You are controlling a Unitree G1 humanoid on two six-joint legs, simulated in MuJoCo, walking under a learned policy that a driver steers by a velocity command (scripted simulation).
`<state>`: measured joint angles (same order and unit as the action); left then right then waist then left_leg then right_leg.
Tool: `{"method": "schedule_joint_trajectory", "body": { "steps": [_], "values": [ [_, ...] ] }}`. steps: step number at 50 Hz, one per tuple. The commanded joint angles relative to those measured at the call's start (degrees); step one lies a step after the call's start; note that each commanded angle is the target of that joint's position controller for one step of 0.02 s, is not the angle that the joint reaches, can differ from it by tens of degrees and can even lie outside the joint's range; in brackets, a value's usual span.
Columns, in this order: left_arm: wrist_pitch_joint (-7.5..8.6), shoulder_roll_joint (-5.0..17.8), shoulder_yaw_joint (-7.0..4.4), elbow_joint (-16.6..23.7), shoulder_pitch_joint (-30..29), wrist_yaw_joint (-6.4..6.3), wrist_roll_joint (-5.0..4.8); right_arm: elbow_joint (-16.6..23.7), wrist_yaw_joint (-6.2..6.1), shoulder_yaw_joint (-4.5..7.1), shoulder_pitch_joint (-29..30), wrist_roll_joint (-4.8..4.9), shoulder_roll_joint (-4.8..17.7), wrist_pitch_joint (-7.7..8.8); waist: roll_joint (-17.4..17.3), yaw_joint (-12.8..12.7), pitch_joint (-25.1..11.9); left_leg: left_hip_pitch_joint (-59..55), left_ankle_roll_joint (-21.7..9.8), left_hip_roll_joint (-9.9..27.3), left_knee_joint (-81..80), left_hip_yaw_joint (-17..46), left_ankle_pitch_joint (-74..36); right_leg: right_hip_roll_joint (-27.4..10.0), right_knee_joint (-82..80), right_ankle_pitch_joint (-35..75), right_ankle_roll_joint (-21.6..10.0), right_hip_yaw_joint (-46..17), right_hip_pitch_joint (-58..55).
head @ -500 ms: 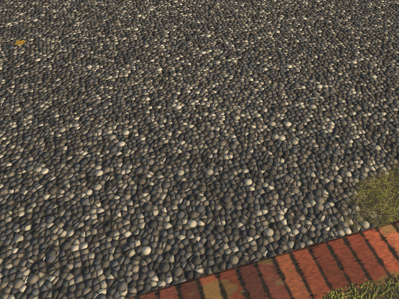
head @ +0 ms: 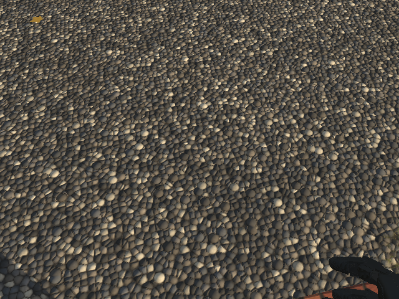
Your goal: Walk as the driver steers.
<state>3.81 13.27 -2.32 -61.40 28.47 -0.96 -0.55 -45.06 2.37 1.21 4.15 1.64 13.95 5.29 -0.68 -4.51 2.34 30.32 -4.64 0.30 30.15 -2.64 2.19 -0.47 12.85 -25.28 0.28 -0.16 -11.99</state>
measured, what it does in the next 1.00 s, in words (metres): walks ahead: right foot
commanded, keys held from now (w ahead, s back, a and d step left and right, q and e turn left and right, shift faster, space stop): w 0.50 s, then w+q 0.50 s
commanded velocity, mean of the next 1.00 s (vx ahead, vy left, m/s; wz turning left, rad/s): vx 0.49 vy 0.00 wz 0.18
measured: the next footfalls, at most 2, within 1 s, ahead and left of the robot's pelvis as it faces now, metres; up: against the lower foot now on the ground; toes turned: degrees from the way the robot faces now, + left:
right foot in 0.58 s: +0.50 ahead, -0.13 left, +0.00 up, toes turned -1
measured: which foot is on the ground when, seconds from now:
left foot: down 0.00-0.60, up 0.62-1.00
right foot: down 0.00-0.02, up 0.04-0.56, down 0.58-1.00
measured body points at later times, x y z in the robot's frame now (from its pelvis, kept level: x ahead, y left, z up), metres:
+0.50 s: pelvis +0.27 +0.01 +0.02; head +0.29 +0.00 +0.47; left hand +0.47 +0.24 -0.08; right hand +0.24 -0.26 -0.12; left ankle +0.15 +0.10 -0.72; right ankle +0.46 -0.14 -0.68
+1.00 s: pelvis +0.55 -0.01 +0.02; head +0.57 +0.00 +0.47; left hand +0.51 +0.26 -0.12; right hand +0.76 -0.22 -0.09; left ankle +0.69 +0.17 -0.67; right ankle +0.46 -0.13 -0.72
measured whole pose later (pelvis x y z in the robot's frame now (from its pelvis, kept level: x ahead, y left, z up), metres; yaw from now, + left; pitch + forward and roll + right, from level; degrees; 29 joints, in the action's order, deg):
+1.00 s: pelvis +0.55 -0.01 +0.02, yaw +13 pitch +1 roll -3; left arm 5.1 14.7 -3.9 -54.9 16.9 -1.0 0.1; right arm -46.8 1.9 3.7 -6.9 1.1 14.6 1.9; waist -1.8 -3.4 1.6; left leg 38.2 -2.4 6.4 40.4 0.1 -0.8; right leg 1.3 12.2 -16.7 -0.3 14.8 -3.9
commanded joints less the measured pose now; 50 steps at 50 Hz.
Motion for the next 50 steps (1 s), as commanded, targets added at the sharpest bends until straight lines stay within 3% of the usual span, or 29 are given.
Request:
{"method": "schedule_joint_trajectory", "body": {
  "steps": [1,2,3,4,5,6,7,10,12,15,19,24,26,27,28,29,30,31,32,33,34,35,36,37,40,45,50],
  "values": [
    [-0.44,7.24,-0.76,4.77,-2.37,-0.13,1.68,-4.46,-1.31,5.47,-26.77,-0.40,14.49,-0.63,0.11,15.41,-15.60,-42.01,-6.16,8.69,2.69,12.14,5.65,-6.88,37.98,41.42,-4.07,0.67,25.08],
    [0.74,-2.07,1.52,4.49,5.81,0.64,0.68,-5.84,-0.49,5.46,-29.20,-1.28,16.37,-0.52,-16.93,9.74,-24.55,-55.13,-15.28,21.42,-8.73,42.44,24.52,4.53,57.79,-4.23,-1.37,-2.79,43.15],
    [2.30,4.25,0.21,4.66,0.73,1.02,-0.90,-5.45,-0.22,3.98,-26.00,-0.89,10.90,-0.12,-10.87,11.20,-18.49,-49.55,-12.56,19.72,-15.96,47.16,30.59,2.23,64.95,-6.42,-2.89,-8.95,48.90],
    [3.18,7.75,-0.83,7.00,-5.36,1.15,-2.36,-4.61,-0.20,3.38,-20.28,-0.78,9.05,0.39,-7.60,9.67,-9.19,-40.55,-10.27,18.75,-16.94,38.31,27.19,-0.65,65.87,-1.19,-3.99,-7.02,52.57],
    [3.52,8.03,-0.87,7.72,-8.22,0.65,-2.07,-3.61,-0.03,3.05,-15.32,-1.12,8.27,0.90,-1.56,7.58,-5.47,-31.42,-9.29,16.93,-18.16,31.00,18.81,-3.89,63.10,4.76,-4.26,-5.90,49.66],
    [3.29,7.74,-1.35,7.83,-9.22,0.18,-1.18,-3.39,0.23,2.82,-12.84,-1.81,7.18,1.31,-0.40,5.72,-3.43,-24.62,-8.68,14.86,-19.19,25.05,11.82,-5.99,60.14,8.14,-4.10,-5.33,46.76],
    [2.56,6.74,-1.45,7.65,-7.64,0.03,-0.79,-3.63,0.32,2.47,-11.87,-2.42,6.08,1.61,-2.20,3.69,-3.78,-20.89,-8.20,12.98,-20.58,21.03,9.17,-7.68,58.14,10.14,-4.08,-5.87,42.94],
    [0.80,5.08,-1.55,8.30,-8.19,-0.26,-0.50,-5.31,0.07,2.30,-13.78,-1.89,5.90,1.86,-3.14,2.48,-1.75,-16.16,-9.27,11.31,-24.10,15.47,7.20,-8.90,52.48,11.32,-2.88,-4.60,42.64],
    [0.45,5.70,-1.76,10.46,-13.40,-0.46,0.12,-6.17,-0.87,2.70,-16.24,-1.91,7.90,1.80,-1.97,3.40,0.39,-16.68,-9.91,11.64,-25.76,14.36,6.67,-9.63,46.74,16.06,-1.33,-4.25,47.88],
    [0.91,5.55,-1.79,12.56,-19.45,-0.17,0.54,-7.09,-2.05,2.85,-19.76,-1.71,8.93,1.18,-1.15,5.17,1.05,-20.26,-8.89,10.97,-25.92,11.76,3.34,-9.12,36.21,25.38,0.04,-3.63,52.06],
    [1.66,4.13,-0.96,14.80,-27.55,0.80,0.05,-8.55,-2.63,2.82,-24.38,-1.01,9.58,0.59,-1.30,8.13,1.78,-22.95,-7.03,9.60,-25.28,7.67,1.04,-6.36,23.75,33.03,0.28,-0.81,49.32],
    [2.42,4.66,-0.39,18.12,-34.39,2.68,-0.59,-10.74,-2.76,3.16,-28.95,-0.77,10.09,-1.03,-1.70,9.62,3.03,-33.26,-6.82,13.41,-20.38,8.06,-3.65,-4.64,16.82,27.37,-1.31,-0.54,51.19],
    [2.77,6.22,-0.81,18.54,-33.14,3.18,-0.64,-10.77,-2.91,3.49,-28.64,-0.61,10.67,-1.62,-2.89,7.89,1.85,-35.55,-5.91,14.69,-16.86,9.16,-10.12,-3.49,14.96,22.86,-2.80,-0.30,47.35],
    [2.97,7.62,-1.45,17.99,-29.88,3.16,-0.61,-10.42,-2.92,3.62,-27.56,-0.58,11.22,-1.87,-3.91,5.60,-0.10,-35.39,-5.30,14.27,-13.08,9.24,-18.31,-1.91,14.12,20.83,-3.69,0.66,41.68],
    [3.16,9.74,-2.68,15.81,-22.11,2.90,-0.55,-9.93,-2.86,3.40,-26.17,-0.66,10.90,-2.13,-3.84,1.30,-4.70,-33.41,-4.09,11.81,-4.67,7.73,-26.00,-0.32,12.40,21.66,-5.21,1.91,30.66],
    [3.27,13.44,-4.09,12.99,-10.72,2.32,0.13,-8.55,-2.82,2.52,-25.44,-1.29,9.08,-2.03,-2.45,-3.22,-13.19,-24.06,-2.32,8.64,9.18,5.86,-20.88,-5.07,15.62,23.28,-8.18,-2.50,12.42],
    [2.75,19.53,-5.77,11.31,-2.57,1.86,1.08,-7.30,-2.26,0.53,-31.43,-1.48,2.28,-0.94,10.06,-2.37,-23.27,0.60,2.50,-0.67,32.36,1.33,3.07,-20.98,14.49,16.08,-16.44,-26.34,-12.95],
    [2.43,14.70,-4.35,11.11,-2.03,1.85,0.86,-8.29,-2.24,0.74,-31.32,-0.36,3.76,0.26,13.42,-2.99,-27.03,8.14,2.40,-2.95,41.89,9.40,30.69,-24.89,6.62,10.99,-18.09,-40.02,-14.22],
    [2.44,11.04,-3.12,11.75,-6.78,1.67,0.58,-7.03,-2.29,2.49,-26.35,1.40,9.53,0.76,9.96,-2.46,-17.10,12.58,1.56,0.50,45.61,10.96,27.91,-22.66,5.12,9.23,-14.57,-31.23,-6.19],
    [2.51,9.01,-2.47,12.72,-11.79,1.57,0.47,-6.15,-2.58,2.69,-23.16,1.61,9.70,0.77,7.38,-0.65,-11.08,12.23,1.34,3.69,44.12,9.14,22.46,-20.52,3.36,11.56,-12.43,-22.94,2.61],
    [2.69,6.92,-1.86,12.85,-15.47,1.78,0.46,-5.99,-2.97,2.94,-21.57,0.98,8.81,0.35,5.19,0.96,-6.51,10.31,1.64,5.50,40.71,8.48,18.42,-18.10,0.50,13.96,-11.22,-17.07,10.28],
    [3.07,5.73,-1.53,12.80,-17.68,1.91,0.86,-6.24,-3.17,3.36,-22.50,0.55,7.80,-0.52,6.53,3.02,-4.19,6.92,1.78,7.22,38.04,8.85,15.33,-16.09,-1.81,15.72,-9.97,-12.15,15.64],
    [3.22,4.98,-1.47,12.44,-18.85,2.05,1.22,-6.60,-3.15,3.36,-23.59,0.48,6.33,-1.49,6.84,4.17,-3.01,4.13,1.82,7.67,37.31,8.67,13.46,-14.36,-3.72,16.58,-9.22,-8.77,19.20],
    [3.46,5.68,-1.71,12.04,-19.02,2.04,1.42,-6.55,-3.03,3.18,-24.60,0.55,4.49,-2.23,7.18,5.07,-2.49,3.21,2.17,7.92,37.00,8.42,12.52,-14.59,-4.71,19.54,-9.85,-6.12,21.30],
    [3.77,7.25,-2.35,10.89,-18.19,1.38,1.76,-4.44,-3.10,3.55,-21.71,0.14,4.30,-3.31,4.84,5.65,-0.22,7.45,3.16,8.25,32.90,9.07,6.74,-14.20,-6.24,25.78,-10.61,0.20,21.92],
    [3.03,9.59,-2.94,10.33,-16.00,-0.07,1.34,-0.68,-1.38,3.01,-12.64,-0.57,3.04,-2.63,3.05,3.16,1.72,7.78,3.38,7.20,15.53,4.82,-5.51,-13.28,-7.21,28.39,-9.52,7.94,18.87],
    [1.04,11.45,-3.81,8.86,-11.21,-0.49,-0.01,4.14,0.51,2.54,-4.72,-0.45,2.93,-2.65,2.25,0.87,3.82,11.48,1.18,6.05,7.83,1.33,-1.35,-16.77,-3.12,34.33,-8.78,10.82,7.64]
  ]
}}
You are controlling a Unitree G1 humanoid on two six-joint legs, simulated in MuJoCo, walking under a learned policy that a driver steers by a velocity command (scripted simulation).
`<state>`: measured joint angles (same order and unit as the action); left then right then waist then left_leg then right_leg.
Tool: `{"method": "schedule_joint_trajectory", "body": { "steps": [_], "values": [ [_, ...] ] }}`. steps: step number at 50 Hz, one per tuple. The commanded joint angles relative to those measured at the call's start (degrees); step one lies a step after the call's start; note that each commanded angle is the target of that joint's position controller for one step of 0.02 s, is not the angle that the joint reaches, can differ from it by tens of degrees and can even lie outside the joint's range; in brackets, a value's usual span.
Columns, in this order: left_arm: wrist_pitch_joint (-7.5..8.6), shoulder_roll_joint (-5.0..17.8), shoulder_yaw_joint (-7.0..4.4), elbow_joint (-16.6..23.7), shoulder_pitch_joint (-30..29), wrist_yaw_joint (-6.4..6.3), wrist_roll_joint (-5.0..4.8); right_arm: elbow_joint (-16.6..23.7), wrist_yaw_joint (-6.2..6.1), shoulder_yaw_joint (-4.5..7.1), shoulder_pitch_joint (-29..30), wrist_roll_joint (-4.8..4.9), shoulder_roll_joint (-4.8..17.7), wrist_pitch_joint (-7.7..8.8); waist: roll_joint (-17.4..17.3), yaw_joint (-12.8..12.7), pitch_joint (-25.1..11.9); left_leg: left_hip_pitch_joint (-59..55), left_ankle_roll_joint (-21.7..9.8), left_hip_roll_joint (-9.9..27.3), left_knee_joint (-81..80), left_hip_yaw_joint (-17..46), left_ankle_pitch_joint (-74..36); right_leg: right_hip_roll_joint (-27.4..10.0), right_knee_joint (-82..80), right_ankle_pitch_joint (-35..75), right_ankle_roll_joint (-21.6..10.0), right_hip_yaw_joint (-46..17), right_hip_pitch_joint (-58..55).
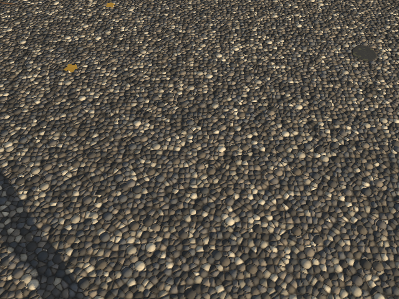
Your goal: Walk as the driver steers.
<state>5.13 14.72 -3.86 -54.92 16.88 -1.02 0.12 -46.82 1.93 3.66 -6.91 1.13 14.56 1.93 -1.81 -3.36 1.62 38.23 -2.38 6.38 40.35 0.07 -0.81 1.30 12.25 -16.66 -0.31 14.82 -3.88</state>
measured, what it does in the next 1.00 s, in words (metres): walks ahead, turning left: left foot, then right foot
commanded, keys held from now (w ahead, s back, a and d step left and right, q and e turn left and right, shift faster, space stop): q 0.88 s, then w+q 0.08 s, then w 0.04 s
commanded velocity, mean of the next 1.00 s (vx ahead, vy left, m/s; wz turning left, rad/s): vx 0.13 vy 0.00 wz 0.58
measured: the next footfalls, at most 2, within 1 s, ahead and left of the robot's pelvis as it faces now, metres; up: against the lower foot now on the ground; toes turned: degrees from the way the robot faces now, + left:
left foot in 0.12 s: +0.24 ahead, +0.12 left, +0.00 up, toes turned +6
right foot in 0.62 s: +0.35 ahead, -0.07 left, +0.00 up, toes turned +28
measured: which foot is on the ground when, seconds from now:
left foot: up 0.00-0.10, down 0.12-0.62, up 0.64-1.00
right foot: down 0.00-0.12, up 0.14-0.60, down 0.62-1.00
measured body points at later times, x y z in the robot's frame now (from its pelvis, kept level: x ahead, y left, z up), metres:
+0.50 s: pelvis +0.19 +0.04 +0.00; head +0.23 +0.07 +0.45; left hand +0.28 +0.35 -0.11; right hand +0.40 -0.21 -0.09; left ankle +0.20 +0.11 -0.74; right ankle +0.32 -0.11 -0.69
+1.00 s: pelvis +0.23 +0.03 +0.00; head +0.25 +0.06 +0.45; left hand +0.17 +0.35 -0.10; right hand +0.52 -0.10 -0.09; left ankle +0.15 +0.13 -0.72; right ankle +0.31 -0.09 -0.74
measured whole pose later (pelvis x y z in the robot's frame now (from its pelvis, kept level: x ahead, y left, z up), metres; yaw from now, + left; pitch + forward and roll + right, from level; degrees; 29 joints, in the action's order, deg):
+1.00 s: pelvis +0.23 +0.03 +0.00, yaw +36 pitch +2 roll +0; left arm -0.4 16.9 -4.4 -41.8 9.3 -1.2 -0.9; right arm -35.2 0.7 4.5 -10.3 1.4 17.1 -4.1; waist 0.2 -1.3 2.4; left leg 20.9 1.5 1.7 40.4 -1.2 21.0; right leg -5.4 26.7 -13.7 1.4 5.9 14.7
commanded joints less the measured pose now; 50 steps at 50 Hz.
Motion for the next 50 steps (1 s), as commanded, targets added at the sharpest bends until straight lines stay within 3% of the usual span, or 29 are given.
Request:
{"method": "schedule_joint_trajectory", "body": {
  "steps": [1,3,4,5,6,7,8,9,10,11,12,14,17,20,22,24,27,30,31,32,33,34,35,36,37,40,44,48,50],
  "values": [
    [-0.89,10.45,-2.41,2.67,-0.63,-0.56,-0.81,6.69,1.33,0.34,6.42,-0.05,2.84,0.70,3.85,0.63,4.69,2.28,-1.78,-1.17,-3.63,-2.71,3.97,-18.63,0.38,33.77,-7.46,-3.08,-1.40],
    [-2.11,12.14,-2.90,3.79,-2.42,-1.22,-1.14,6.86,1.72,1.59,1.88,-0.41,5.21,0.63,6.41,3.86,0.31,-6.38,-3.43,-6.00,-3.70,-6.84,8.86,-17.80,10.80,56.49,-5.68,-1.71,-2.13],
    [-2.69,12.60,-2.99,4.33,-3.26,-1.45,-1.27,5.57,1.71,2.80,-4.73,-0.18,7.45,0.75,6.66,7.31,-3.54,-14.50,-4.71,-8.58,-5.53,-7.63,8.30,-16.50,20.05,60.61,-4.43,-1.40,-0.85],
    [-2.72,12.28,-2.74,4.92,-4.05,-1.46,-1.56,3.70,0.87,4.55,-12.70,-0.25,10.73,0.82,4.88,11.64,-7.90,-27.44,-6.67,-10.13,-11.20,-6.16,0.20,-13.65,32.70,53.70,-1.63,-0.61,4.95],
    [-2.04,7.24,-1.19,6.55,-1.40,-1.05,0.87,3.09,-0.70,5.72,-15.29,-0.51,16.18,0.38,-6.93,9.55,-12.86,-43.87,-10.18,0.59,-9.20,8.87,-21.66,-8.57,51.17,12.79,2.04,-1.16,21.14],
    [-0.46,3.45,0.29,8.25,3.70,-0.21,1.73,6.38,-0.82,5.48,-11.80,-2.08,19.52,0.53,-14.39,4.20,-22.56,-57.10,-23.23,14.88,-11.49,37.91,-38.93,2.55,70.05,-24.16,5.21,-11.20,37.36],
    [0.68,8.21,-0.55,8.32,0.87,0.41,-0.20,7.64,-0.13,4.76,-13.00,-2.01,17.16,0.51,-4.93,8.03,-29.16,-59.23,-25.03,15.32,-13.95,36.89,-40.87,0.17,73.68,-23.53,4.70,-21.29,39.47],
    [1.09,8.66,-0.60,10.53,-3.83,0.51,-2.12,7.70,-0.17,4.36,-10.11,-1.49,14.41,0.65,-2.82,7.46,-22.21,-53.07,-22.96,12.82,-15.90,30.50,-29.76,-1.57,71.54,-18.02,3.65,-20.34,44.09],
    [0.78,8.60,-0.73,9.72,-5.55,-0.24,-1.43,7.99,-0.40,3.84,-5.91,-0.09,11.75,0.84,2.76,5.68,-13.75,-43.46,-18.60,8.71,-17.43,23.99,-22.65,-4.61,65.77,-13.11,3.47,-19.85,44.36],
    [-0.14,9.17,-1.16,9.48,-6.08,-0.99,-0.47,8.60,-0.89,3.22,-3.13,0.26,9.63,0.61,2.61,4.08,-10.08,-35.61,-16.48,6.48,-18.90,20.58,-19.92,-6.16,61.55,-10.32,3.63,-19.70,41.70],
    [-1.23,9.62,-1.50,9.51,-5.64,-1.23,-0.15,9.28,-1.18,2.79,-1.58,-0.40,8.85,0.22,1.49,2.59,-8.25,-29.23,-15.56,4.82,-20.08,18.25,-20.17,-6.39,59.37,-9.04,3.69,-19.47,37.74],
    [-2.26,7.89,-1.31,10.15,-4.27,-1.41,0.55,9.68,-1.55,3.21,-1.91,-1.46,10.24,0.10,0.30,1.37,-8.45,-24.09,-15.34,3.47,-20.63,16.27,-24.75,-5.27,54.66,-6.97,4.38,-18.54,34.18],
    [-2.82,6.77,-0.90,11.39,-5.76,-1.90,0.79,9.93,-2.51,3.78,-3.19,-0.94,11.95,-0.41,-1.20,1.73,-10.54,-24.85,-14.30,2.57,-19.65,15.98,-25.62,-3.81,47.05,-2.88,5.56,-18.93,35.27],
    [-3.55,7.11,-0.85,12.79,-9.11,-1.89,0.48,10.72,-3.58,3.69,-2.74,-0.30,11.95,-1.86,-3.02,2.72,-10.84,-24.97,-11.89,1.29,-19.61,17.98,-12.91,-2.83,40.70,1.94,6.13,-20.09,35.64],
    [-3.77,7.23,-0.84,13.80,-11.58,-1.70,0.22,11.14,-4.02,3.56,-2.51,-0.40,11.80,-2.63,-4.27,3.53,-9.42,-24.37,-10.70,0.51,-19.91,20.20,-3.55,-2.03,36.62,3.30,6.15,-20.79,35.40],
    [-3.50,7.30,-0.82,14.62,-13.19,-1.46,0.10,11.38,-4.21,3.50,-2.70,-0.62,11.72,-3.07,-5.56,4.17,-8.09,-24.68,-10.34,0.27,-19.42,22.64,0.58,-1.19,32.83,2.84,5.96,-21.43,34.85],
    [-2.51,7.79,-0.95,15.31,-13.48,-0.88,-0.07,11.89,-4.13,3.39,-3.01,-0.63,11.49,-3.50,-6.88,4.47,-8.02,-27.27,-10.18,0.66,-16.28,26.30,-4.49,0.10,27.32,-0.09,5.18,-21.83,32.36],
    [-1.49,8.31,-1.48,14.59,-9.32,-0.06,-0.36,13.19,-4.24,3.02,-0.97,0.23,10.92,-4.03,-7.30,1.70,-8.24,-27.92,-7.53,-1.64,-12.07,28.28,-7.32,0.19,12.19,6.84,3.00,-20.60,23.40],
    [-1.34,10.05,-2.08,14.24,-7.56,-0.04,0.03,13.71,-4.37,2.58,-1.53,0.17,9.57,-4.19,-5.26,1.58,-8.74,-24.14,-5.07,-4.18,-8.80,26.76,-0.02,-4.34,7.98,14.56,1.29,-22.77,16.34],
    [-1.85,13.82,-2.77,15.20,-8.25,-0.46,0.85,13.73,-4.27,1.69,-5.46,-0.77,6.10,-4.21,7.47,4.61,-10.40,-17.15,-1.75,-10.72,3.32,18.02,22.05,-16.98,8.11,29.18,-3.75,-33.16,8.99],
    [-2.46,14.93,-3.05,14.50,-6.88,-0.25,2.79,15.63,-4.11,2.60,-5.46,-0.33,9.05,-3.70,20.68,5.18,-8.26,-4.94,1.48,-16.76,13.97,10.36,41.00,-25.13,7.22,41.09,-14.30,-46.13,7.55],
    [-2.50,11.94,-2.50,15.82,-7.70,-0.20,1.90,14.21,-3.83,3.91,-7.72,-1.09,13.70,-3.30,14.73,4.80,-8.81,-2.73,3.84,-12.41,24.85,10.74,39.12,-26.24,8.32,41.52,-16.43,-44.37,7.04],
    [-2.69,9.31,-1.89,16.51,-8.89,-0.41,1.39,12.83,-3.72,4.53,-7.34,-0.39,14.67,-3.62,10.25,4.51,-8.18,-2.41,5.06,-11.29,28.68,9.84,34.91,-22.27,9.83,39.60,-13.89,-37.04,7.59],
    [-3.04,8.44,-1.65,16.97,-10.21,-0.53,0.91,11.79,-3.96,4.46,-7.50,-0.05,13.22,-4.43,7.81,4.94,-7.30,-2.07,6.28,-10.46,30.40,8.91,31.94,-18.60,10.50,36.17,-11.38,-31.94,8.00],
    [-3.38,8.27,-1.53,17.04,-10.85,-0.75,0.25,12.17,-3.97,4.14,-6.74,-0.04,12.05,-5.04,8.00,4.63,-6.22,-1.03,7.15,-9.65,31.53,8.27,29.39,-17.68,10.31,34.82,-10.86,-29.67,8.50],
    [-4.54,9.37,-1.87,16.94,-9.80,-1.42,0.82,14.28,-3.36,2.85,-3.33,0.72,8.06,-5.41,11.38,3.05,-5.24,-2.46,8.28,-8.39,24.92,3.16,25.27,-14.90,7.95,32.07,-11.12,-22.98,9.09],
    [-5.31,11.79,-2.95,17.06,-9.37,-1.53,0.56,16.50,-2.55,2.17,-0.52,0.10,7.04,-5.23,13.04,1.38,-7.34,-8.70,7.78,-5.41,12.75,0.70,24.21,-17.49,7.48,30.19,-12.11,-20.03,8.33],
    [-4.86,13.55,-3.70,16.72,-8.57,-0.39,-1.14,16.92,-1.19,2.45,-1.23,0.28,8.09,-5.34,13.82,1.10,-6.00,-16.75,3.94,-5.22,1.53,-3.11,22.81,-18.59,3.20,0.38,-10.60,-19.51,14.02],
    [-4.49,12.94,-3.35,16.23,-9.42,0.18,-2.10,14.85,-0.65,2.59,-5.88,0.14,7.41,-4.74,11.94,4.02,-4.92,-25.71,0.80,-6.71,-9.16,-4.95,18.47,-17.70,5.28,-7.46,-8.87,-18.25,19.28]
  ]
}}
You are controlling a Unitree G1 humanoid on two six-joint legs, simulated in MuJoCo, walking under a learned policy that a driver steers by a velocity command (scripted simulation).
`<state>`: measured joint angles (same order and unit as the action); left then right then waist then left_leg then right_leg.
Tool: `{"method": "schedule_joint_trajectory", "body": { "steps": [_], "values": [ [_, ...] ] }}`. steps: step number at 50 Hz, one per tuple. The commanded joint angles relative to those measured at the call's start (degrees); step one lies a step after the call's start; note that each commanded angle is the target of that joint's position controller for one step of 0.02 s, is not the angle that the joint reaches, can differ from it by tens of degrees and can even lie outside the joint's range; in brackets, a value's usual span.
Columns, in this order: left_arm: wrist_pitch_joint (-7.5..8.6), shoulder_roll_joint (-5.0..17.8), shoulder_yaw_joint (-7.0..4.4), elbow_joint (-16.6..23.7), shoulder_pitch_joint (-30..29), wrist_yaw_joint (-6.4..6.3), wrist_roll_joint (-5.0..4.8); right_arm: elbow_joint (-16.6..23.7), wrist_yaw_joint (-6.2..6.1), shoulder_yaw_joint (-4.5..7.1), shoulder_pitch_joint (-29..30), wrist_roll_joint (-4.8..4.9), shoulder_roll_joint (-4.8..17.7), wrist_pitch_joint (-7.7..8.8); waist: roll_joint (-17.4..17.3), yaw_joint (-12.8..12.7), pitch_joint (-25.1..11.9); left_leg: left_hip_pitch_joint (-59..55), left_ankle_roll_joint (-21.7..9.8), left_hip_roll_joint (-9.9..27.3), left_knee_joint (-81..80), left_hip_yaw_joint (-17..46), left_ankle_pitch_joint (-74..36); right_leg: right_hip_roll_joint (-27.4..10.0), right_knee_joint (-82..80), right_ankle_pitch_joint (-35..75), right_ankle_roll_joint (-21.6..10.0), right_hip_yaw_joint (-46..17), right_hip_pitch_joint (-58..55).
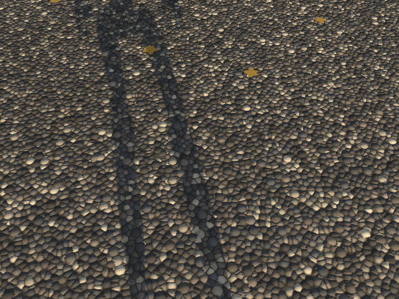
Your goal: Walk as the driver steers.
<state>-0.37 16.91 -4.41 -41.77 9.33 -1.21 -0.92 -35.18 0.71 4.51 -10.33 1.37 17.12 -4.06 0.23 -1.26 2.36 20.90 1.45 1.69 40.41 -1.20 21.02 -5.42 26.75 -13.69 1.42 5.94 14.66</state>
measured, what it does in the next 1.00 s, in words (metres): walks ahead: left foot, then right foot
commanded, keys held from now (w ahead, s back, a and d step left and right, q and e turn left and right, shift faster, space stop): w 0.52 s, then w+e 0.48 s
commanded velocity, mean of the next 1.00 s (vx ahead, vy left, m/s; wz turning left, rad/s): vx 0.43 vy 0.00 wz -0.04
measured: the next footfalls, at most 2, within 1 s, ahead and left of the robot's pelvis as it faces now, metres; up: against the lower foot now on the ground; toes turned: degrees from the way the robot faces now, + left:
left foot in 0.04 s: +0.03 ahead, +0.12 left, +0.00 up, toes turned +3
right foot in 0.54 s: +0.41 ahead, -0.07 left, +0.00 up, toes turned +3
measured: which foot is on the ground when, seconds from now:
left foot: up 0.00-0.02, down 0.04-0.56, up 0.58-1.00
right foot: down 0.00-0.04, up 0.06-0.52, down 0.54-1.00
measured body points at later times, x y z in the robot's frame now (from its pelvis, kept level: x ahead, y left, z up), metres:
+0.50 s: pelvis +0.18 +0.03 -0.01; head +0.22 +0.05 +0.44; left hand +0.40 +0.27 -0.10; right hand +0.18 -0.26 -0.12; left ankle -0.01 +0.12 -0.74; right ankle +0.37 -0.08 -0.72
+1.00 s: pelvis +0.47 +0.05 +0.00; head +0.50 +0.05 +0.44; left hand +0.52 +0.34 -0.12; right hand +0.68 -0.21 -0.07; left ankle +0.62 +0.17 -0.73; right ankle +0.37 -0.07 -0.74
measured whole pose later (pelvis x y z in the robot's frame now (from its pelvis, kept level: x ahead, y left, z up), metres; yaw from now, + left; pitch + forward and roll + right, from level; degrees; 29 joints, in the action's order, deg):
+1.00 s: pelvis +0.47 +0.05 +0.00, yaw -7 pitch +2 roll -2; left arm 2.6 17.3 -4.1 -44.3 22.3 -0.3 -1.6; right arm -37.0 0.8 1.5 -2.8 0.5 15.8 6.3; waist -1.5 -5.7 0.9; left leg 28.6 2.3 1.7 28.2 5.2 1.4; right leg 4.5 24.1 -20.3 -1.4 -8.7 5.5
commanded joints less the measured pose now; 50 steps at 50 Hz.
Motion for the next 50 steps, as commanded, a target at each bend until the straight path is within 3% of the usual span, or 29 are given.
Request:
{"method": "schedule_joint_trajectory", "body": {
  "steps": [1,2,3,4,5,6,7,8,12,16,20,23,25,26,27,28,29,30,31,32,33,34,37,39,43,45,47,49,50],
  "values": [
    [1.22,8.51,-2.09,2.44,-1.19,0.71,-0.97,0.71,0.46,2.04,-7.27,0.00,4.88,1.64,7.41,3.59,-6.26,-16.43,-4.41,-3.73,-12.74,-4.32,-3.54,-9.07,-5.07,-13.08,-8.95,-7.13,5.43],
    [1.59,4.36,-0.74,2.24,-1.17,1.36,0.02,-1.40,0.04,2.54,-13.22,0.18,5.96,2.12,0.20,5.63,-7.31,-25.79,-6.27,0.04,-16.47,2.74,-1.15,-5.63,6.35,-15.94,-5.30,-2.34,13.02],
    [2.25,-0.65,1.02,5.44,-3.53,2.20,2.15,-0.78,-0.70,3.31,-16.09,-0.73,12.49,2.87,-17.26,5.36,-6.92,-31.61,-13.20,16.28,-22.39,28.99,4.11,1.59,28.87,-24.73,0.04,2.34,30.06],
    [3.51,5.13,-0.58,7.30,-7.91,1.94,0.10,0.34,-0.08,3.33,-15.52,-1.84,13.65,4.79,-14.01,7.76,-4.39,-23.85,-21.00,21.24,-29.33,40.63,11.11,3.14,35.90,-22.49,-0.66,-6.45,36.13],
    [4.09,8.19,-1.53,7.30,-8.62,2.06,-1.38,0.13,0.02,2.37,-12.81,-1.78,10.72,6.13,-11.53,6.25,0.54,-21.99,-19.77,19.38,-30.92,36.62,15.00,0.79,37.54,-16.32,-1.76,-8.28,37.90],
    [4.49,8.77,-1.82,6.03,-6.96,2.19,-1.10,-0.15,-0.12,1.52,-10.63,-1.35,8.39,6.95,-10.87,4.78,2.91,-20.63,-17.42,16.63,-31.04,31.05,13.32,-0.53,36.47,-9.66,-2.39,-8.43,37.89],
    [4.75,8.41,-1.90,4.51,-5.56,2.05,0.04,0.02,-0.37,1.01,-8.64,-1.19,7.33,7.15,-9.48,3.77,2.62,-20.13,-15.39,14.16,-30.91,26.62,8.49,-1.20,35.04,-4.90,-2.18,-8.45,36.18],
    [4.94,8.10,-1.94,3.92,-4.52,2.20,0.58,0.00,-0.62,0.72,-7.89,-1.17,7.03,7.26,-9.26,3.04,2.72,-19.33,-14.25,12.44,-31.57,22.82,2.40,-1.53,33.15,-0.64,-1.67,-8.34,34.26],
    [5.11,5.08,-1.10,2.79,-4.82,2.70,0.55,-1.66,-1.33,0.48,-10.88,-1.40,6.37,7.95,-5.75,3.23,0.40,-21.73,-12.91,9.98,-32.14,14.08,-15.52,-0.22,26.43,10.49,0.15,-6.83,32.12],
    [5.26,3.03,0.01,4.13,-9.89,3.36,0.08,-3.94,-1.57,0.62,-13.29,-1.18,7.14,7.96,-6.14,5.08,2.04,-20.59,-12.06,9.03,-32.79,9.72,-18.97,1.19,14.47,17.19,0.86,-5.87,28.69],
    [5.97,2.40,0.80,6.29,-15.48,4.77,-0.39,-6.54,-1.61,0.80,-16.42,-0.67,7.82,7.68,-5.29,6.87,5.07,-22.25,-12.61,10.95,-32.37,9.23,-20.30,2.33,6.96,17.67,-0.62,-4.80,27.77],
    [6.59,2.90,0.93,7.27,-16.20,5.65,-0.35,-7.99,-1.79,1.01,-16.99,-0.20,8.34,7.19,-5.87,5.93,5.20,-25.57,-11.87,12.70,-29.51,9.25,-27.18,3.33,3.35,13.88,-3.10,-4.31,25.73],
    [6.64,4.75,0.16,6.68,-12.41,5.39,-0.06,-8.28,-2.04,1.29,-16.03,-0.28,9.56,6.91,-7.72,3.30,1.44,-27.44,-10.57,12.45,-23.91,8.37,-44.95,5.95,2.73,10.14,-5.14,-2.52,18.20],
    [6.50,6.49,-0.70,5.58,-7.18,4.83,0.16,-8.36,-2.17,1.38,-15.42,-0.37,10.14,6.63,-8.67,0.26,-2.90,-27.46,-9.71,11.38,-17.14,7.20,-57.35,8.07,2.68,9.09,-6.71,-0.81,10.23],
    [6.23,8.82,-1.77,3.14,2.16,4.18,0.14,-8.18,-2.36,1.07,-14.33,-0.58,9.87,6.39,-8.12,-4.57,-9.20,-23.65,-7.93,8.91,-6.28,4.40,-61.99,8.34,2.35,11.75,-8.85,-0.39,-3.23],
    [5.79,12.30,-2.46,1.26,12.63,3.48,0.61,-7.10,-2.61,0.08,-15.29,-1.91,7.62,6.54,-2.40,-7.84,-18.11,-10.34,-6.10,6.36,10.99,3.38,-44.81,-1.91,5.48,12.68,-12.84,-12.57,-23.08],
    [5.86,15.33,-3.06,-0.51,16.06,4.06,0.50,-6.63,-1.71,-1.94,-23.44,-1.70,-0.18,7.63,15.82,-2.37,-27.25,11.02,-2.08,-5.64,31.95,5.37,5.45,-15.50,-1.49,-3.52,-22.84,-44.20,-41.07],
    [5.77,9.71,-1.55,-0.30,14.79,4.00,-0.52,-6.56,-1.23,-0.98,-16.93,-0.89,5.76,9.06,11.62,-5.39,-24.37,17.63,-2.54,-3.95,37.58,10.62,10.46,-13.98,-9.00,-9.24,-20.70,-50.22,-39.35],
    [5.47,8.45,-1.09,0.33,10.19,3.54,-0.32,-4.30,-0.71,-0.31,-10.45,0.79,7.82,10.05,8.69,-4.81,-14.12,21.91,-2.87,-1.15,38.11,8.93,6.16,-12.48,-10.11,-6.92,-18.56,-41.42,-31.23],
    [5.26,8.04,-0.91,1.24,6.83,3.23,0.11,-3.59,-0.76,-0.78,-7.20,0.43,7.24,10.89,1.93,-3.25,-9.16,20.30,-3.26,1.31,34.88,7.72,1.66,-10.38,-11.17,-0.85,-17.55,-35.53,-22.13],
    [5.25,7.39,-0.76,1.75,4.64,3.18,0.63,-3.34,-0.91,-0.52,-5.73,-0.64,6.85,11.17,-0.43,-1.28,-5.46,18.51,-2.98,2.91,31.09,6.90,-0.96,-8.37,-12.26,5.20,-17.37,-31.27,-14.70],
    [5.40,6.58,-0.44,2.24,3.65,3.00,1.43,-3.36,-0.89,-0.39,-6.91,-1.09,6.43,10.96,0.74,0.84,-5.15,14.98,-2.80,4.19,29.08,7.37,-2.75,-6.87,-13.71,8.39,-17.47,-29.05,-10.22],
    [5.72,6.47,-0.54,2.30,3.05,2.55,0.33,-3.24,-1.14,-0.75,-8.16,-1.87,4.41,9.66,3.13,3.08,-3.51,12.15,-0.45,4.92,21.52,6.08,-3.34,-5.06,-17.25,10.40,-18.73,-24.54,-2.61],
    [5.78,7.86,-0.99,2.02,3.92,1.95,0.07,-1.45,-1.45,-1.28,-3.71,-2.33,3.42,9.24,3.26,2.29,-1.28,12.54,1.22,4.67,14.05,5.02,-7.88,-3.90,-18.52,10.68,-18.39,-21.63,1.30],
    [4.83,9.66,-1.71,1.39,7.51,1.05,-0.50,0.59,-0.78,-2.03,5.90,-1.77,2.09,10.12,3.23,-1.43,-0.61,7.34,2.54,1.31,-3.13,4.32,-23.09,-0.89,-16.30,8.80,-14.81,-18.33,3.59],
    [4.28,9.99,-1.86,0.88,10.01,0.87,-0.93,1.35,-0.33,-1.75,8.62,-1.08,2.97,10.53,3.69,-2.53,-1.28,5.32,2.75,0.06,-6.95,4.89,-25.07,-1.82,-14.24,6.52,-14.10,-20.41,1.80],
    [3.81,9.75,-1.86,0.79,11.05,0.70,-1.16,1.85,-0.05,-1.00,9.23,-0.70,4.71,10.85,4.40,-2.07,-1.98,3.51,2.05,-0.21,-10.43,6.35,-23.07,-3.08,-10.96,3.22,-12.76,-23.84,-1.31],
    [3.34,9.51,-1.91,1.15,10.59,0.59,-0.74,1.55,0.09,-0.16,6.85,-0.43,6.18,11.26,5.68,-0.03,-2.70,-0.57,0.46,-0.38,-12.27,5.93,-18.47,-3.60,-6.63,1.99,-11.24,-26.56,-2.75],
    [3.14,8.10,-1.51,1.40,10.36,0.61,-0.50,0.50,-0.07,0.49,2.83,-0.50,6.94,11.43,5.86,2.18,-4.06,-6.29,-0.99,-0.28,-13.99,5.16,-16.75,-1.95,-2.80,2.24,-9.89,-26.35,-1.72]
  ]
}}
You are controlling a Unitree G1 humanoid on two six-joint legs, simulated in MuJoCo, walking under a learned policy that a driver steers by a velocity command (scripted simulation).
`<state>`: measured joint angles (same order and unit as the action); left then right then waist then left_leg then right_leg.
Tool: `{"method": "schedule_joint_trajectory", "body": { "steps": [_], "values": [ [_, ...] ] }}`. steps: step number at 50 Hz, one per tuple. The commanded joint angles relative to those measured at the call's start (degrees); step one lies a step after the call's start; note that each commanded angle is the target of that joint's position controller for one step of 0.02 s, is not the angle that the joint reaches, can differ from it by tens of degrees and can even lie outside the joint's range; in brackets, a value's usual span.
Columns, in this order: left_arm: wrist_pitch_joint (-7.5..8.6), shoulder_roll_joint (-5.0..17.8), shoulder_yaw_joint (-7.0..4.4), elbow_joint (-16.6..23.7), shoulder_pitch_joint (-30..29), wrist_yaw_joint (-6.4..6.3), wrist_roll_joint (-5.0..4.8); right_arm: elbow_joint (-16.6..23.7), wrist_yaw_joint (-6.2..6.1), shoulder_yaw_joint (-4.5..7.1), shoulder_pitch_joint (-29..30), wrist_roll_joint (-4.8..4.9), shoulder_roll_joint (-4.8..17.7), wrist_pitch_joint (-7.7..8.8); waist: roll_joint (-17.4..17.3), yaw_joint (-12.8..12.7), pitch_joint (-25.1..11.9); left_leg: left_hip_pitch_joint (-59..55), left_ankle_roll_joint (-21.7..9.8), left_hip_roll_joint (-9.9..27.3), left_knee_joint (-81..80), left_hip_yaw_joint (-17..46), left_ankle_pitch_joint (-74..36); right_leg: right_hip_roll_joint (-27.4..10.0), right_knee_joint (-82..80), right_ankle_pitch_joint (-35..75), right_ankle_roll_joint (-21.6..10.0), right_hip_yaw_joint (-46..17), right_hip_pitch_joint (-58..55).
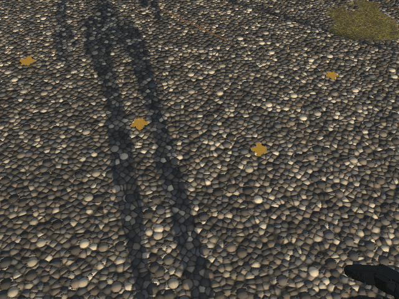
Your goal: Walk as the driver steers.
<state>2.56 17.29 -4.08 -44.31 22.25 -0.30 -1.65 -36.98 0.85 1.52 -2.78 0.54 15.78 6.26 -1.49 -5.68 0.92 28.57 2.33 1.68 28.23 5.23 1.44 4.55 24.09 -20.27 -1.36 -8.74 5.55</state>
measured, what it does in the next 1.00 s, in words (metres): walks ahead, turning right: left foot, then right foot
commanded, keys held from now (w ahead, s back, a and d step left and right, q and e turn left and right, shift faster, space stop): w+e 0.42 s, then e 0.58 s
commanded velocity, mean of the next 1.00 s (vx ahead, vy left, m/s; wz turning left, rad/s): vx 0.32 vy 0.00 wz -0.58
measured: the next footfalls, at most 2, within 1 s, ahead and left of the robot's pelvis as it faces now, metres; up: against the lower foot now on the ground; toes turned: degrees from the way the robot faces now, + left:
left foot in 0.02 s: +0.17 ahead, +0.14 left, +0.00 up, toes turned -5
right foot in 0.54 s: +0.40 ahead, -0.18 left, +0.00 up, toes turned -21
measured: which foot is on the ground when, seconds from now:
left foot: up 0.00-0.00, down 0.02-0.52, up 0.54-1.00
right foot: down 0.00-0.02, up 0.04-0.52, down 0.54-1.00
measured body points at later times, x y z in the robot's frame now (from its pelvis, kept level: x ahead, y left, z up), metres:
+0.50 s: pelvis +0.25 -0.02 -0.01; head +0.28 -0.04 +0.44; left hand +0.55 +0.12 -0.07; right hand +0.17 -0.31 -0.13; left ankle +0.14 +0.14 -0.73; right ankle +0.36 -0.17 -0.72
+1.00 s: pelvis +0.39 -0.08 +0.00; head +0.41 -0.11 +0.45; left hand +0.68 +0.08 -0.08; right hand +0.39 -0.40 -0.09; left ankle +0.53 +0.01 -0.72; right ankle +0.36 -0.16 -0.73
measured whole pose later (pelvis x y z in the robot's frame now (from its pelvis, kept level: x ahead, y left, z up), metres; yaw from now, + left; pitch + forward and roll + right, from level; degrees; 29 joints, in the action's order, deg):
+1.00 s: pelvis +0.39 -0.08 +0.00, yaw -36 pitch +3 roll +1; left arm -2.6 18.4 -4.4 -36.2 11.6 -1.6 -0.7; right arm -40.2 -1.1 2.5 -5.8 -0.2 16.9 1.4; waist -0.7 -1.9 1.2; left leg 25.9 4.7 -1.5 37.8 7.5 15.6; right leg 8.9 30.5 -12.7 -3.6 -12.0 19.0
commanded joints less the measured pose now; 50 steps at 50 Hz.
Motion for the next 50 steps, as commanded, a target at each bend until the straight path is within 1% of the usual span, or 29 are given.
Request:
{"method": "schedule_joint_trajectory", "body": {
  "steps": [1,2,3,4,5,6,7,9,13,19,21,22,24,25,26,27,28,29,30,31,32,33,35,38,41,43,45,48,50],
  "values": [
    [0.32,4.70,-0.79,4.48,-2.44,-0.09,0.71,1.51,-0.60,4.39,-10.96,-0.36,10.35,1.39,5.65,9.72,-7.23,-23.94,-4.47,3.88,-2.36,1.81,5.23,-8.46,9.92,7.97,-5.04,-8.97,10.46],
    [0.48,-0.09,0.75,5.63,-0.26,-0.03,2.32,0.71,-1.11,5.21,-19.43,-0.79,13.92,1.02,-5.30,11.48,-15.70,-37.88,-7.83,15.63,-2.07,13.91,7.77,-3.44,28.77,-7.77,-2.19,-2.01,18.72],
    [1.24,0.37,0.93,8.15,5.42,0.07,-0.52,-1.11,-0.38,5.91,-21.15,-1.46,17.06,0.21,-23.27,7.69,-17.98,-46.07,-15.94,24.63,-10.22,41.43,25.40,-0.68,44.45,-15.81,-0.71,1.65,37.16],
    [0.99,6.40,-0.44,6.35,3.03,-0.33,-1.34,0.21,-0.09,4.68,-18.22,-1.03,11.08,0.21,-12.10,9.41,-11.62,-41.61,-14.43,21.82,-12.51,38.34,31.96,-4.30,50.59,-10.46,0.16,-1.00,41.10],
    [0.63,8.10,-1.03,7.07,-2.23,-0.24,-0.82,0.33,-0.28,3.82,-16.11,-0.84,8.16,0.03,-7.17,10.17,-6.56,-36.43,-12.24,19.22,-11.95,27.26,26.43,-5.87,51.09,-4.91,0.41,0.32,41.59],
    [0.26,7.19,-1.05,7.18,-4.04,-0.25,-0.24,0.37,-0.22,3.29,-13.48,-1.27,6.92,-0.05,-3.47,8.95,-4.35,-31.09,-11.42,16.53,-12.45,20.10,17.38,-7.73,49.54,-0.79,0.98,0.87,38.95],
    [0.04,6.71,-1.28,7.85,-5.56,-0.05,0.21,-0.15,-0.30,2.99,-11.74,-1.37,5.62,-0.18,-4.04,8.08,-2.18,-27.73,-11.31,14.43,-13.46,15.08,11.77,-9.01,46.69,1.58,1.31,0.90,37.97],
    [-0.69,4.81,-1.17,8.35,-5.55,0.62,-0.24,-0.98,-0.60,3.03,-11.14,-1.38,5.24,0.21,-6.13,6.95,-1.24,-24.05,-11.16,12.69,-15.91,8.35,6.05,-10.30,44.34,3.94,1.75,2.21,34.56],
    [-1.51,2.49,-0.50,10.57,-9.85,0.97,0.37,-3.21,-0.98,4.02,-12.27,-0.98,7.56,0.55,-3.22,7.13,0.48,-24.49,-13.07,14.12,-18.63,1.34,-1.59,-10.95,36.86,8.21,2.87,2.93,37.54],
    [-0.75,1.18,0.40,12.99,-18.95,2.94,0.36,-5.70,-1.56,4.78,-13.72,-0.42,10.41,-0.63,-1.90,9.93,2.98,-26.80,-11.16,13.40,-19.12,-9.27,-4.50,-10.02,19.41,20.12,1.43,7.68,34.12],
    [-0.74,1.46,0.39,14.19,-21.47,3.54,0.18,-6.65,-1.52,5.12,-14.90,0.19,11.38,-1.12,-1.94,10.36,4.03,-29.05,-10.39,14.20,-18.41,-11.15,-5.90,-9.58,16.01,18.83,0.15,9.16,33.28],
    [-0.74,1.91,0.18,14.74,-22.09,3.83,0.30,-6.84,-1.56,5.26,-14.42,0.44,11.82,-1.54,-2.01,9.88,4.69,-29.95,-9.71,14.28,-16.47,-12.45,-11.70,-8.94,14.13,17.37,-0.64,10.10,32.36],
    [-0.83,4.02,-0.97,14.80,-19.42,4.11,1.09,-6.66,-2.08,5.80,-13.56,1.03,13.58,-2.40,-3.97,7.39,1.58,-31.46,-8.08,13.69,-8.04,-14.77,-33.27,-4.99,12.38,12.85,-2.60,13.68,25.42],
    [-0.90,5.87,-2.05,13.51,-13.81,4.03,1.26,-6.42,-2.35,6.03,-12.96,1.49,14.21,-2.79,-4.42,4.21,-1.84,-30.93,-7.08,12.75,-0.05,-15.63,-40.74,-2.40,10.69,12.67,-3.99,14.96,18.32],
    [-1.10,8.73,-3.77,11.20,-4.94,3.42,1.24,-5.91,-2.49,5.70,-12.28,1.88,13.34,-2.84,-3.00,-0.62,-6.64,-26.21,-5.03,10.48,11.47,-16.95,-38.42,-0.29,6.31,19.23,-6.05,14.75,5.37],
    [-1.80,12.89,-5.10,10.17,0.65,1.96,1.05,-4.67,-2.26,4.55,-14.09,0.14,10.07,-2.38,4.90,-2.26,-11.03,-11.77,-1.46,6.81,29.06,-16.85,-11.29,-7.15,6.22,35.98,-9.27,4.49,-10.78],
    [-1.52,18.89,-4.85,12.62,-3.64,1.27,2.39,-2.47,-1.37,2.15,-21.09,-2.85,3.15,-1.46,18.82,6.01,-18.89,8.32,2.18,-3.39,50.23,-10.35,39.58,-23.81,7.60,56.33,-21.05,-23.87,-26.34],
    [-1.19,15.51,-4.29,14.41,-2.68,1.90,2.29,-3.17,-0.84,2.86,-18.70,-1.12,9.33,-0.74,10.43,0.78,-29.64,8.94,1.77,-2.70,55.61,1.13,38.43,-26.60,1.88,47.96,-24.52,-30.79,-26.51],
    [-0.76,12.56,-3.41,13.97,-5.75,2.28,1.86,-1.63,-0.93,3.39,-12.57,0.76,11.14,-0.83,6.57,1.02,-21.17,12.14,1.07,-0.52,53.97,0.67,32.50,-23.54,0.13,43.58,-21.88,-22.80,-19.96],
    [-0.63,10.22,-2.88,13.38,-8.51,2.12,0.67,-1.55,-1.67,3.19,-10.78,0.19,10.43,-1.09,2.54,2.96,-13.28,12.94,0.92,1.59,49.02,-0.37,27.71,-19.67,-0.80,39.74,-18.37,-16.57,-11.28],
    [-0.82,8.80,-2.42,13.57,-10.92,1.76,0.34,-2.08,-2.45,3.33,-10.47,-0.77,10.37,-1.71,1.87,4.66,-9.50,10.85,1.25,3.01,45.31,-0.44,24.75,-17.47,-1.92,38.75,-16.40,-13.32,-3.98],
    [-1.06,8.48,-2.20,13.95,-12.66,1.46,1.00,-2.15,-2.68,3.57,-11.22,-1.02,10.84,-2.58,3.08,6.52,-7.95,6.86,1.36,3.44,43.03,-0.17,22.88,-15.96,-3.35,39.67,-15.69,-11.19,2.35],
    [-1.14,9.14,-2.43,13.67,-13.70,1.03,2.16,-2.55,-2.86,3.32,-12.68,-1.41,9.32,-3.61,4.23,8.03,-8.19,2.64,2.12,2.36,39.79,-1.05,21.11,-14.82,-4.24,44.05,-15.77,-9.25,8.39],
    [-1.58,10.02,-2.69,12.46,-12.74,-0.07,1.70,-2.00,-3.27,2.73,-10.86,-1.79,7.54,-4.20,4.55,7.74,-9.60,2.90,3.45,0.75,32.90,-0.83,17.64,-13.31,-3.34,45.43,-15.09,-8.08,9.22],
    [-2.94,10.16,-2.67,12.14,-12.73,-1.17,0.93,-0.91,-3.13,2.51,-7.01,-1.46,7.05,-4.88,5.98,6.72,-9.74,3.00,3.94,-0.38,25.96,0.31,12.82,-11.62,-3.10,33.18,-12.80,-9.84,8.87],
    [-3.66,10.17,-2.65,12.18,-12.72,-1.58,0.95,-0.07,-2.89,2.49,-4.21,-1.05,6.99,-5.11,7.15,5.79,-8.39,2.63,3.80,-1.25,21.24,1.16,11.36,-10.94,-3.46,23.52,-11.64,-12.30,9.06],
    [-4.06,10.20,-2.68,12.07,-12.30,-1.69,1.10,0.65,-2.63,2.52,-2.21,-0.83,7.04,-4.90,8.52,4.97,-7.10,1.84,3.45,-2.04,16.91,1.93,11.96,-10.94,-3.05,19.12,-11.38,-14.94,8.45],
    [-4.46,9.90,-2.62,12.00,-11.62,-1.49,1.06,1.21,-2.12,2.79,-1.35,-0.69,7.45,-3.99,9.93,4.41,-6.93,-1.35,2.50,-3.38,10.96,2.24,15.30,-11.35,0.12,24.10,-11.23,-18.59,5.91],
    [-4.73,9.43,-2.46,12.33,-12.44,-1.44,0.55,0.93,-1.68,3.17,-3.10,-0.48,7.65,-3.36,10.55,5.56,-7.15,-5.88,1.20,-3.69,2.70,1.83,13.72,-10.46,2.67,27.61,-10.06,-20.79,4.34]
  ]
}}
Keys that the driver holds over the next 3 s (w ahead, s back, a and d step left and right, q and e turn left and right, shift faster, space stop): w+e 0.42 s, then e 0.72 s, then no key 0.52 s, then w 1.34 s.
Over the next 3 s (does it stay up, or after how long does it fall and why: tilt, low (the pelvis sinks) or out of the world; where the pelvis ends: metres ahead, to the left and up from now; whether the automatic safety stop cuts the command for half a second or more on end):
stays up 0.85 -0.51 -0.01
